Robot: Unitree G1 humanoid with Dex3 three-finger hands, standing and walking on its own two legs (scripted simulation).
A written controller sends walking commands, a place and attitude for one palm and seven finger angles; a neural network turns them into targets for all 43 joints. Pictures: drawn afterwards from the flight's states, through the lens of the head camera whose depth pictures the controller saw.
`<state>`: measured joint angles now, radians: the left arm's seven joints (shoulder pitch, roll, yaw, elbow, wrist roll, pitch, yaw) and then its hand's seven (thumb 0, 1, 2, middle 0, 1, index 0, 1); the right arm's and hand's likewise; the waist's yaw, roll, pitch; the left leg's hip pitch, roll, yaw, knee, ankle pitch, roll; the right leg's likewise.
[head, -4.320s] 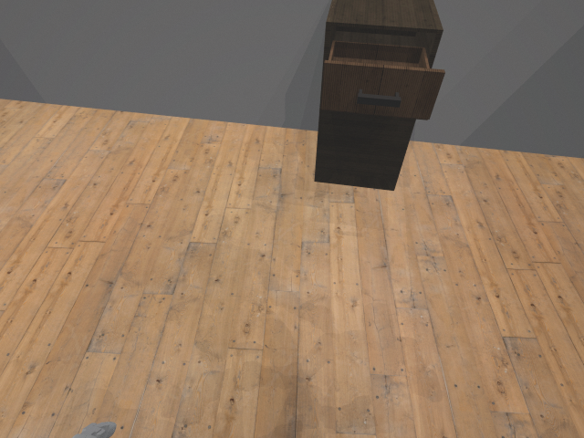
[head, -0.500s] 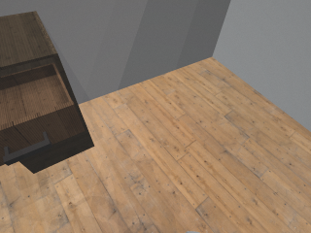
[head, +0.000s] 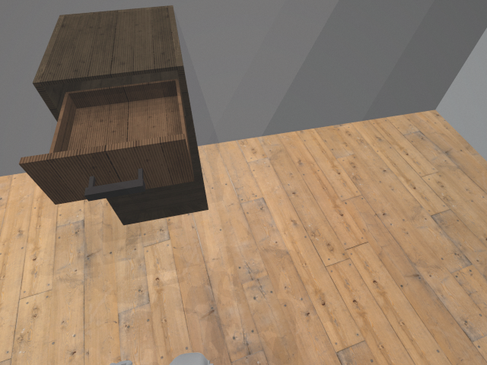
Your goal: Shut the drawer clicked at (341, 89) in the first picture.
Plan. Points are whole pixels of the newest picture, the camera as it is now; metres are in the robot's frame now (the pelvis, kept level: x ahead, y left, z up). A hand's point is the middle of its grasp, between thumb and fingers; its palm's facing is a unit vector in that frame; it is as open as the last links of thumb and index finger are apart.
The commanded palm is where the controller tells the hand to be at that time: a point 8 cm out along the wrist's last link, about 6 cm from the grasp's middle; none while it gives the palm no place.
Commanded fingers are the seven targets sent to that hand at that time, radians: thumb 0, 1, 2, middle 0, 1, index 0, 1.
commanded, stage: turn to face it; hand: left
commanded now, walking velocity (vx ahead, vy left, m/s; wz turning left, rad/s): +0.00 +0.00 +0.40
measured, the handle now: (116, 182) +0.51 +0.34 -0.09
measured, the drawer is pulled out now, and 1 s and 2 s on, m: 0.30 0.30 0.30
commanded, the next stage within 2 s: take the last steps up to it in 0.38 s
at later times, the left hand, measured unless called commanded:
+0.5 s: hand out of the picture +0.04 +0.23 -0.16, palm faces +0.22 -0.94 -0.26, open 7.4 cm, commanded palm none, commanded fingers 0.00 0.90 0.90 -0.20 -0.30 -0.20 -0.30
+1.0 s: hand out of the picture -0.08 +0.20 -0.18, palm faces +0.35 -0.92 -0.15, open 7.4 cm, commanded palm none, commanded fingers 0.00 0.90 0.90 -0.20 -0.30 -0.20 -0.30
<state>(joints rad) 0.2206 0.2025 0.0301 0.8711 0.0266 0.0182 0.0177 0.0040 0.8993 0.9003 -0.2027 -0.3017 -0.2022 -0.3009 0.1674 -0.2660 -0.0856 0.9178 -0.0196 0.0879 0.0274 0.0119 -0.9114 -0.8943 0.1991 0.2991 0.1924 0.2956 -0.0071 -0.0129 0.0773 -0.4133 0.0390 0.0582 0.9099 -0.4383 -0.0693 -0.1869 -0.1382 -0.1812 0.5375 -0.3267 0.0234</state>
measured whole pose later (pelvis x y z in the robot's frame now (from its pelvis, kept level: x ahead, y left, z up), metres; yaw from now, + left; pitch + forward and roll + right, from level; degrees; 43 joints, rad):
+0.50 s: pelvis +0.01 +0.01 +0.00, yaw +10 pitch -2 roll +0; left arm 0.22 0.22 0.05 0.93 0.01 0.04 0.02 0.01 0.91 0.90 -0.20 -0.30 -0.20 -0.30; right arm 0.19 -0.18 -0.04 0.95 -0.02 0.04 0.00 0.01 -0.90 -0.89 0.21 0.30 0.20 0.30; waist 0.00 0.01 0.06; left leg -0.22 -0.02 -0.01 0.51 -0.26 0.02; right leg -0.29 -0.04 -0.05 0.64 -0.33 0.07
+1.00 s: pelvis +0.05 +0.06 +0.00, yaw +15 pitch -1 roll -1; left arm 0.46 0.17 0.05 1.13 0.02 0.00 0.00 0.01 0.90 0.90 -0.20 -0.30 -0.20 -0.30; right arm 0.27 -0.16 -0.05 1.04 -0.03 -0.03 0.01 0.01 -0.91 -0.89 0.20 0.30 0.19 0.30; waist 0.04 -0.03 0.00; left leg -0.26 0.06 0.12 0.55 -0.26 0.01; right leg -0.19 -0.09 -0.11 0.62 -0.41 0.01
